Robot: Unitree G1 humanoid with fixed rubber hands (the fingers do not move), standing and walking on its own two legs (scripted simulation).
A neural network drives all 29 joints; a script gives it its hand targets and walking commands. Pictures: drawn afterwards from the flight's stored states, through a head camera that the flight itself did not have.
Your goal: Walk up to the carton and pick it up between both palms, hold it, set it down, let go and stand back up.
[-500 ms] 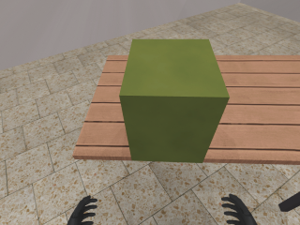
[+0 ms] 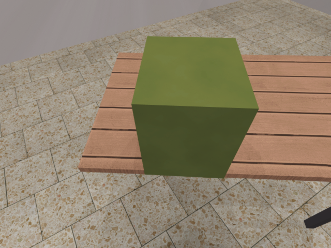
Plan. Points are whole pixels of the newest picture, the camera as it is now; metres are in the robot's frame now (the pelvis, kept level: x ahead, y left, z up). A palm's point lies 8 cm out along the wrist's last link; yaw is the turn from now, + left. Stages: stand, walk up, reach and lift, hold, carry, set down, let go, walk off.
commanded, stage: stand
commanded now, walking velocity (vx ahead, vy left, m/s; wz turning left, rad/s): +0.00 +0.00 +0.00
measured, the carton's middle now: (187, 110) +0.45 -0.04 +0.07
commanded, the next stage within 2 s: walk up in 1.06 s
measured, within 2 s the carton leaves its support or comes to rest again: neither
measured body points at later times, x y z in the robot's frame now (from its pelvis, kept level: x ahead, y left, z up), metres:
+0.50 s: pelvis +0.01 +0.00 +0.01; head +0.02 +0.01 +0.46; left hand +0.00 +0.20 -0.16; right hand +0.01 -0.21 -0.15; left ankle -0.01 +0.13 -0.72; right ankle -0.01 -0.12 -0.72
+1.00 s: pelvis +0.01 +0.00 +0.01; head +0.01 +0.01 +0.46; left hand -0.01 +0.20 -0.16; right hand +0.00 -0.20 -0.15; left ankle -0.01 +0.13 -0.72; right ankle -0.01 -0.12 -0.72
